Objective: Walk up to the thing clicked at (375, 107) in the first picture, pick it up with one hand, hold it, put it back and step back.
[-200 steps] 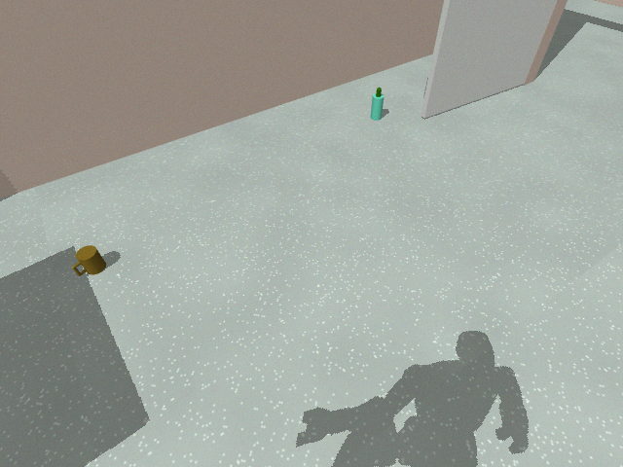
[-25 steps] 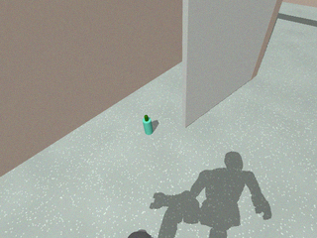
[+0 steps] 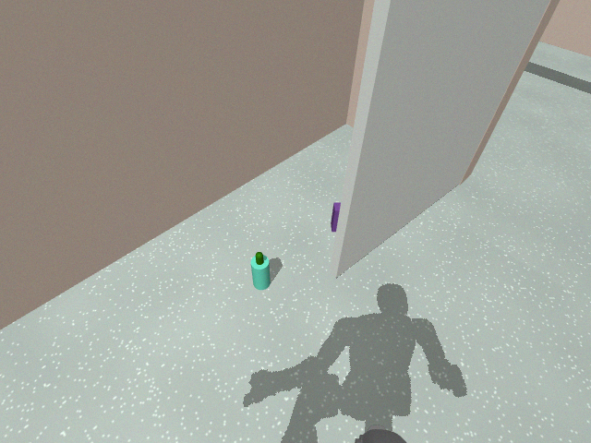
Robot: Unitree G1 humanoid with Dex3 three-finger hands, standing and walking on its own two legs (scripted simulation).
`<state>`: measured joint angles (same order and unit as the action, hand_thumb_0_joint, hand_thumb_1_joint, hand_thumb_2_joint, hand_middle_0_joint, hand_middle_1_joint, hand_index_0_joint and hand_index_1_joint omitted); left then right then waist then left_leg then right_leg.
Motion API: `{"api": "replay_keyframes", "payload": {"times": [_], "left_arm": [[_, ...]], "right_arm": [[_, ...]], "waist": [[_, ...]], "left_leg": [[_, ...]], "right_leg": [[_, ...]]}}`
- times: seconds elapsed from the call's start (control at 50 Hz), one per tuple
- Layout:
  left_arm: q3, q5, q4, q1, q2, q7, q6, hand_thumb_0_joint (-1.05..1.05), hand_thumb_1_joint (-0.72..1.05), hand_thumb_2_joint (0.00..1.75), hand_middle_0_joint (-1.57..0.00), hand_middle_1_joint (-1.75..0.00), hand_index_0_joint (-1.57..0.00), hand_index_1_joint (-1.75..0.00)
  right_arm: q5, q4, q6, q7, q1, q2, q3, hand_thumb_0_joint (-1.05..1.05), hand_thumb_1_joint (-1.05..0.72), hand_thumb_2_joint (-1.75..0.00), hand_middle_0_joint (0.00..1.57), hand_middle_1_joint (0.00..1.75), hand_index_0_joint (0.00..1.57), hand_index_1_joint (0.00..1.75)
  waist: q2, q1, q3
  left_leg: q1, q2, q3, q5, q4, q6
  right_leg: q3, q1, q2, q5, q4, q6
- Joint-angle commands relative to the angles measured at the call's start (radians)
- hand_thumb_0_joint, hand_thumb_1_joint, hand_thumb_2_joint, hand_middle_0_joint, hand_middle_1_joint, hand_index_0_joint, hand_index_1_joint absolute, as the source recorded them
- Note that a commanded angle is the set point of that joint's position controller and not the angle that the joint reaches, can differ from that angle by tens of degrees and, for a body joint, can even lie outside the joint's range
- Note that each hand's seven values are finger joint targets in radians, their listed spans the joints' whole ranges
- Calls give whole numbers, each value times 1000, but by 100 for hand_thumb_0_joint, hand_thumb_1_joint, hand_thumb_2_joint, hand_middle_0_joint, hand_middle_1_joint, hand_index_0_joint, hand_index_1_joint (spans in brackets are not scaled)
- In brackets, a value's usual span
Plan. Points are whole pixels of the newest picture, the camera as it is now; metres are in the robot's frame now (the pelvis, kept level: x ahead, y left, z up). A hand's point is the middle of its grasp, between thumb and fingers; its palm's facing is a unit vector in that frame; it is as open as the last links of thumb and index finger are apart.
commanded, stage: walk up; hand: left
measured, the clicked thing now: (260, 268) +0.83 +0.17 -0.68
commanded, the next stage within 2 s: none
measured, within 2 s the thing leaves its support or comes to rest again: neither
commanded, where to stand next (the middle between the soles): +0.46 +0.02 m, yaw -1 degrees
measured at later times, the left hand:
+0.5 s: hand (145, 383) +0.24 +0.27 -0.13, palm faces -0.01 -0.92 -0.39, open 7.4 cm
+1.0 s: hand (172, 287) +0.42 +0.28 -0.15, palm faces -0.08 -0.90 -0.42, open 7.4 cm
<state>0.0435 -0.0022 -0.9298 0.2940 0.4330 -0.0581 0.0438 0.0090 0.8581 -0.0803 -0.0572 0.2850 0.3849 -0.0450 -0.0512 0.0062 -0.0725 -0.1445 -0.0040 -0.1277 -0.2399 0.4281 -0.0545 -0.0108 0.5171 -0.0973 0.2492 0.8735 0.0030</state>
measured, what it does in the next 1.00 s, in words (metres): walks ahead: right foot, then left foot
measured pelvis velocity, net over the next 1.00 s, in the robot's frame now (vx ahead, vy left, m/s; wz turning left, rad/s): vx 0.33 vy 0.00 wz -0.03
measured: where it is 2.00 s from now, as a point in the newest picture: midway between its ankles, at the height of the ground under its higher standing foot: (299, 389)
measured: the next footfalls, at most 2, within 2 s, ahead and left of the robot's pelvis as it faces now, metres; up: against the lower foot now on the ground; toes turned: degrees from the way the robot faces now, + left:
right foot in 0.18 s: +0.23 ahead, -0.15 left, +0.00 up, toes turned -5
left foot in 0.56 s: +0.34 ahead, +0.14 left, +0.00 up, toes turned +5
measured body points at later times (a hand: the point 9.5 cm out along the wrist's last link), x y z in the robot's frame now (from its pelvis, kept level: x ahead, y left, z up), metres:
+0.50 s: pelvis +0.18 -0.01 -0.01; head +0.19 -0.01 +0.44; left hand +0.24 +0.32 -0.11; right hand +0.24 -0.33 -0.12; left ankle +0.28 +0.14 -0.72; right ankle +0.19 -0.14 -0.74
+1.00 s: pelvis +0.33 +0.00 -0.02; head +0.35 -0.02 +0.43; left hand +0.43 +0.32 -0.12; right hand +0.35 -0.33 -0.15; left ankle +0.30 +0.13 -0.73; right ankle +0.43 -0.12 -0.74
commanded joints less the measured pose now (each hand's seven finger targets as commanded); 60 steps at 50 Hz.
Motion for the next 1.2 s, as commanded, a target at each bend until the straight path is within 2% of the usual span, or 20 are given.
{"api": "replay_keyframes", "payload": {"times": [0.0,0.1,0.14,0.16,0.18,0.2,0.32,0.46,0.52,0.54,0.56,0.58,0.68,0.8,0.9,0.92,0.96,0.98,1.08,1.18], "left_arm": [[49,-6,88,-41,154,-7,26,0,90,90,-20,-30,-20,-30],[57,-7,89,-65,150,-2,41,0,90,90,-20,-30,-20,-30],[79,-10,53,74,190,17,58,0,90,90,-20,-30,-20,-30],[102,-17,39,170,259,32,69,0,90,90,-20,-30,-20,-30],[115,-7,60,174,345,39,71,0,90,90,-20,-30,-20,-30],[108,10,67,131,334,39,62,0,90,90,-20,-30,-20,-30],[78,-1,128,-8,238,38,62,0,90,90,-20,-30,-20,-30],[82,-7,152,-25,262,22,52,0,90,90,-20,-30,-20,-30],[61,-14,158,-61,214,19,39,0,90,90,-20,-30,-20,-30],[41,-14,163,-32,156,19,34,0,90,90,-20,-30,-20,-30],[26,7,170,-21,103,22,30,0,90,90,-20,-30,-20,-30],[54,-4,147,-35,215,39,25,0,90,90,-20,-30,-20,-30],[55,1,55,58,207,23,25,0,90,90,-20,-30,-20,-30],[57,-10,99,-30,176,-3,18,0,90,90,-20,-30,-20,-30],[53,-13,58,33,136,27,40,0,90,90,-20,-30,-20,-30],[64,-14,41,95,170,40,48,0,90,90,-20,-30,-20,-30],[89,-12,76,84,306,56,55,0,90,90,-20,-30,-20,-30],[90,1,83,55,317,53,45,0,90,90,-20,-30,-20,-30],[57,-9,99,-47,234,64,31,0,90,90,-20,-30,-20,-30],[43,-6,91,-126,222,67,13,0,90,90,-20,-30,-20,-30]], "right_arm": [[-4,-75,-25,17,13,290,-89,0,-90,-90,20,30,20,30],[-3,-88,-7,18,17,285,-89,0,-90,-90,20,30,20,30],[-4,-100,-4,19,24,241,-69,0,-90,-90,20,30,20,30],[-9,-114,-8,19,67,171,-45,0,-90,-90,20,30,20,30],[-11,-114,0,20,94,167,-37,0,-90,-90,20,30,20,30],[-1,-86,14,31,44,258,-61,0,-90,-90,20,30,20,30],[2,-15,25,2,92,228,-64,0,-90,-90,20,30,20,30],[14,-21,6,-15,17,210,-79,0,-90,-90,20,30,20,30],[22,31,-8,2,163,247,-100,0,-90,-90,20,30,20,30],[24,41,-15,15,229,300,-115,0,-90,-90,20,30,20,30],[30,14,-24,21,246,392,-130,0,-90,-90,20,30,20,30],[0,-10,-20,19,189,419,-134,0,-90,-90,20,30,20,30],[3,-36,-24,32,56,302,-86,0,-90,-90,20,30,20,30],[2,-59,-19,28,77,318,-90,0,-90,-90,20,30,20,30],[-7,-71,9,34,25,266,-63,0,-90,-90,20,30,20,30],[-16,-75,12,38,40,214,-42,0,-90,-90,20,30,20,30],[-17,-79,26,45,101,139,-11,0,-90,-90,20,30,20,30],[-7,-54,44,58,74,240,-46,0,-90,-90,20,30,20,30],[-6,25,50,49,103,218,-41,0,-90,-90,20,30,20,30],[-5,67,54,54,44,184,-35,0,-90,-90,20,30,20,30]], "waist": [[175,18,-23],[144,7,5],[25,-72,95],[-183,-104,178],[-250,-95,151],[-110,-93,101],[-96,-20,31],[-98,-24,34],[32,73,68],[219,102,76],[386,103,39],[278,93,-4],[222,2,-10],[204,30,-2],[135,-30,57],[44,-65,109],[-219,-49,121],[-116,-54,74],[-130,-10,58],[-132,-2,97]], "left_leg": [[-27,-248,168,43,-200,-157],[-49,-235,158,108,-65,-127],[-101,-178,102,235,207,-84],[-225,-88,36,89,489,-36],[-465,37,54,-271,636,9],[-483,-27,146,-294,721,8],[-365,-88,139,-111,501,41],[-193,-70,66,22,191,60],[93,-22,34,-17,144,40],[178,-113,206,-259,7,-2],[165,-375,735,-568,-247,-96],[86,-460,846,-603,-272,-211],[-70,-280,341,-114,-186,-148],[-26,-278,273,-133,-180,-175],[-117,-202,128,261,109,-100],[-148,-158,99,247,249,-63],[-426,20,70,-298,557,24],[-408,-27,146,-361,655,17],[-330,-64,141,-198,509,34],[-117,-35,87,-54,260,49]], "right_leg": [[40,-17,-25,-120,-186,-5],[95,-193,45,-99,-310,-31],[74,-441,67,-55,-403,-60],[-187,-582,-119,44,-486,-103],[-599,-662,-329,160,-622,-206],[-622,-566,-355,206,-620,-276],[-137,-325,-160,36,-617,-222],[-79,-201,-149,228,-571,-207],[-23,-11,-93,311,-348,-151],[46,100,-22,300,-89,-118],[74,282,141,284,194,-57],[-50,265,67,294,265,-65],[-31,56,-7,100,130,-23],[23,4,-7,29,-116,-10],[107,-293,88,-128,-352,-31],[58,-415,75,-129,-401,-48],[-530,-500,-309,-4,-606,-207],[-532,-413,-329,39,-573,-280],[-180,-278,-159,-101,-522,-216],[-106,-156,-152,-186,-414,-191]]}}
